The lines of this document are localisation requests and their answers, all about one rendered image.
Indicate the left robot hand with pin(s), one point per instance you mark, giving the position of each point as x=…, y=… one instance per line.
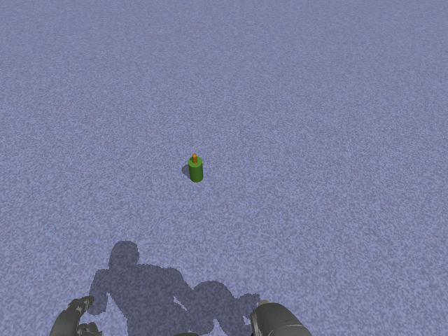
x=67, y=323

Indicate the bottle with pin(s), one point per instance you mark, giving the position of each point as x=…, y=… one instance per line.
x=195, y=168

